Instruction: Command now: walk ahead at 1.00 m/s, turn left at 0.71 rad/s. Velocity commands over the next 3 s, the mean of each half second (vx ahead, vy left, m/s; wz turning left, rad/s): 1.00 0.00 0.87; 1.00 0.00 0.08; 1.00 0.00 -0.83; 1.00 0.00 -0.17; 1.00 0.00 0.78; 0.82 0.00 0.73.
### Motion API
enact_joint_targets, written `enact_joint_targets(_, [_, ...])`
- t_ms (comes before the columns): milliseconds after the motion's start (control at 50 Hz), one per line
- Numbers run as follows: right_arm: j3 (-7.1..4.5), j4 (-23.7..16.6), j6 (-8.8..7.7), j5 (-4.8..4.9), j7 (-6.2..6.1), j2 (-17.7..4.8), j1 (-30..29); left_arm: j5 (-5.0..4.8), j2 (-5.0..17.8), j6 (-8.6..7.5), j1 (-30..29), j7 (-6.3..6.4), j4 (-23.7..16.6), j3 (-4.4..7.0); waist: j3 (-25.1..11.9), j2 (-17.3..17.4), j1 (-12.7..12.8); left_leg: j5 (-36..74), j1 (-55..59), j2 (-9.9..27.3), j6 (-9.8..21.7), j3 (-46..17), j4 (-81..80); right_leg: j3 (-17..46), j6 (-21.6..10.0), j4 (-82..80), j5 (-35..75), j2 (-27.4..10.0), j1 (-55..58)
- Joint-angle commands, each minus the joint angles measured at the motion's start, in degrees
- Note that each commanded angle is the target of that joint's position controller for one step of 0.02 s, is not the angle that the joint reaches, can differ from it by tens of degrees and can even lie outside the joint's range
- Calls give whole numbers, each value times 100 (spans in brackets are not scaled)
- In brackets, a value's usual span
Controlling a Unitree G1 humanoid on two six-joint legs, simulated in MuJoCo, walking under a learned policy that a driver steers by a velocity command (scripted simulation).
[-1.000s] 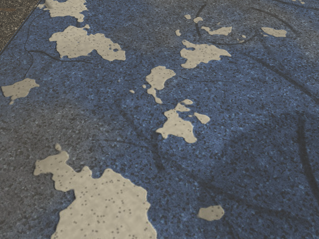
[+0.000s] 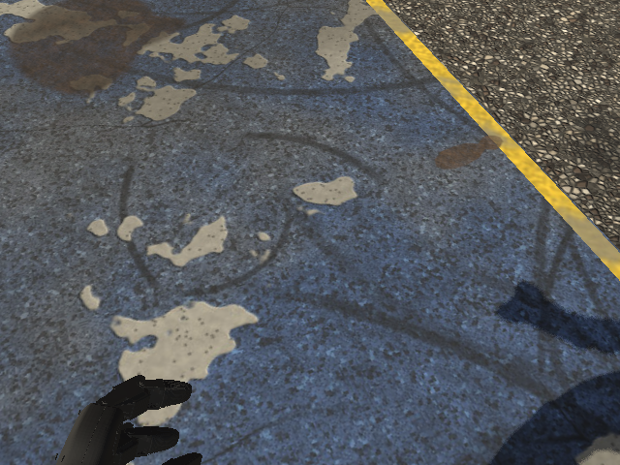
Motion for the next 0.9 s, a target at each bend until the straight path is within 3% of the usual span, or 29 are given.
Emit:
enact_joint_targets(20, [-293, -623, -172, 86, 10, -1142, -719, -84, 562, -52, -375, 57, -415, 137, 327, 475, 400, 2066, -1621, 1150, 691, -1208, -769, -378, 21, -655, 797, 353, 1797])
enact_joint_targets(60, [-312, -564, -126, 64, -44, -1193, -579, -67, 738, -81, -130, 150, -354, 227, 17, 432, 487, 3197, -959, 1181, 497, -1219, 66, -361, -76, -1031, 240, 513, 2185])
enact_joint_targets(80, [-337, -542, -112, 43, -47, -1308, -561, -59, 888, -108, 423, 222, -196, 317, -412, 339, 744, 3976, -819, 1057, 384, -1089, 972, -437, -163, -1130, -214, 667, 2871])
enact_joint_targets(100, [-357, -582, -123, 45, -22, -1383, -730, -34, 1050, -139, 1288, 312, 12, 418, -916, 251, 1223, 3865, -1271, 811, 256, -931, 2232, -295, -271, -1087, -438, 432, 4022])
enact_joint_targets(120, [-257, -740, -189, 50, -16, -1013, -890, 71, 1461, -155, 2478, 449, 125, 590, -1687, -130, 1736, 2520, -2098, 568, 209, -611, 3947, 811, -487, -1164, -2137, -717, 5344])
enact_joint_targets(140, [-51, -976, -182, 260, -61, -205, -424, 250, 1846, -105, 2669, 467, 170, 698, -2470, -1536, 1388, -1327, -3739, 12, 94, 14, 5688, 3668, -999, -1989, -4008, -2381, 6589])
enact_joint_targets(160, [-30, -1017, -83, 119, -98, -556, -677, 107, 1635, -32, 2340, 453, 200, 737, -2064, -1386, 1256, -856, -4444, 504, 181, 256, 6326, 4449, -1147, -2409, -4579, -2321, 6041])
enact_joint_targets(180, [-74, -997, -14, -6, -82, -738, -1269, 60, 1053, -30, 1940, 430, 170, 622, -1130, -662, 1275, -339, -4648, 782, 175, 389, 6248, 3389, -1037, -2404, -3945, -1981, 5271])
enact_joint_targets(200, [-68, -1023, 27, -83, -14, -697, -1597, 55, 785, -49, 1837, 391, 275, 562, -579, -188, 1217, -109, -4559, 958, 127, 427, 6017, 2459, -977, -2434, -2717, -1729, 4613])
enact_joint_targets(220, [-65, -1056, 87, -139, 63, -613, -1807, 73, 692, -71, 1880, 387, 390, 540, -301, -155, 1132, -82, -4467, 1078, 86, 447, 5902, 1809, -888, -2517, -1837, -1513, 4208])
enact_joint_targets(260, [-6, -1236, 250, -195, 178, -356, -1999, -50, 560, -169, 2088, 347, 689, 515, 27, -450, 917, -115, -4474, 1286, 20, 487, 5774, 944, -768, -2684, -858, -1346, 3743])
enact_joint_targets(300, [54, -1521, 360, -207, 256, -250, -2436, -156, 459, -251, 2159, 283, 872, 503, 159, -428, 797, 51, -4801, 1398, -2, 573, 5712, 285, -694, -2847, 53, -1336, 3711])
enact_joint_targets(400, [188, -2009, 354, -190, 477, -362, -3349, -150, 731, -344, 1776, 298, 1037, 555, 636, -151, 535, 1638, -3885, 1219, 122, 1287, 3734, -1556, -375, -3472, 1176, -764, 2970])
enact_joint_targets(420, [205, -1944, 358, -149, 497, -354, -3411, -145, 789, -340, 1892, 309, 1095, 561, 584, -47, 607, 1779, -3448, 969, 234, 1633, 3417, -1882, -305, -3430, 2044, -564, 3033])
enact_joint_targets(440, [233, -2031, 338, -169, 497, -318, -3483, -143, 1030, -353, 2060, 306, 1117, 596, 670, -162, 546, 1722, -3151, 872, 345, 1792, 3090, -1955, -292, -3111, 3435, -746, 3131])
enact_joint_targets(480, [162, -1876, 313, -199, 424, -565, -3103, -154, 1361, -240, 2259, 362, 1136, 688, 287, -338, 266, 1315, -2568, 441, 564, 2046, 2863, -1986, -239, -2161, 5677, -887, 3823])
enact_joint_targets(500, [68, -1679, 287, -178, 369, -774, -2406, -115, 1541, -120, 2147, 393, 1071, 742, -157, -418, -135, 1029, -1789, 247, 670, 2012, 2855, -1937, -274, -1193, 6161, -990, 3878])
enact_joint_targets(520, [-68, -1345, 267, -185, 301, -1015, -1248, -95, 1659, -11, 1943, 418, 968, 778, -716, -443, -683, 825, -500, 111, 846, 1793, 2747, -1816, -350, 275, 6248, -1107, 3519])
enact_joint_targets(540, [-237, -942, 278, -203, 161, -1268, -310, -36, 1554, 30, 1948, 392, 930, 758, -1114, -55, -938, 560, 1112, 125, 986, 1258, 2378, -1768, -298, 2161, 4275, -831, 2427])
enact_joint_targets(560, [-376, -961, 352, -111, 24, -1760, -825, 40, 736, 11, 2070, 289, 743, 565, -714, 1467, -238, 736, 1556, 1156, 1120, -363, 2101, -1713, -131, 4543, -2111, 269, 743])
enact_joint_targets(580, [-443, -1366, 405, -241, 8, -2274, -1140, -150, 821, -71, 2502, 306, 117, 511, -2073, 1660, 192, 201, 2962, 2365, 2181, -3447, 911, -431, -24, 5757, -2568, 586, -812])
enact_joint_targets(600, [-424, -1356, 420, -188, -90, -1893, -979, -111, 1090, -189, 1840, 302, 108, 503, -1762, 567, -111, -574, 2496, 2369, 2016, -3688, 100, -18, -53, 5444, -1812, 265, -1185])
enact_joint_targets(620, [-341, -1182, 354, -177, -160, -1583, -1161, -152, 1035, -222, 1784, 310, 178, 463, -742, 135, 206, -443, 1431, 2269, 1792, -3143, -60, -82, -87, 4872, -1504, -7, -1115])
enact_joint_targets(640, [-268, -1096, 242, -173, -176, -1362, -1327, -66, 924, -188, 1681, 319, 244, 420, -295, -277, 478, 14, 428, 2035, 1597, -2617, -64, -104, -84, 4324, -1465, -248, -692])
enact_joint_targets(680, [-82, -1082, 30, -181, -195, -937, -1668, 17, 754, 63, 2079, 251, 490, 363, -53, -377, 936, 720, -935, 1740, 1394, -1613, -225, -67, -55, 3698, -1615, -481, 229])
enact_joint_targets(700, [-28, -992, -76, -151, -158, -811, -1576, -1, 671, 166, 2051, 205, 513, 354, 27, -321, 985, 865, -1249, 1648, 1332, -1285, -370, -70, -35, 3342, -1704, -564, 379])
enact_joint_targets(780, [-42, -737, -305, -95, 3, -803, -1269, -187, 393, 218, 818, 75, 183, 271, 738, 4, 641, 1846, -1344, 1139, 761, 244, -1065, -370, -270, 1447, -43, -548, -60])
enact_joint_targets(840, [2, -639, -444, -35, 10, -791, -1080, -303, 273, 148, 394, -49, 149, 259, 689, 72, 460, 3064, -1008, 1149, 300, 1061, -1460, -706, -564, 198, 1391, -131, 530])
enact_joint_targets(900, [22, -508, -479, -79, -98, -924, -997, -301, 385, 114, 381, -87, 273, 305, 464, 253, 505, 5222, 181, 1301, -70, 1526, -1284, -1079, -804, -406, 1758, 355, 728])
Next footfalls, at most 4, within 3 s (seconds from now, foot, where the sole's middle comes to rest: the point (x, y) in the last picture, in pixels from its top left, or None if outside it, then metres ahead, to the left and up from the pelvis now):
0.12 right None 0.31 -0.15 -0.78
0.56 left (204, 405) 0.64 0.18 -0.78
1.00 right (156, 253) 1.09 0.31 -0.78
1.44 left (66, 167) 1.46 0.59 -0.78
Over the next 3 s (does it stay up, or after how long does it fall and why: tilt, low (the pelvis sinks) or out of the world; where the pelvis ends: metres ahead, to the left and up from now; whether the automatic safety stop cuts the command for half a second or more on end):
stays up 2.67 0.58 0.00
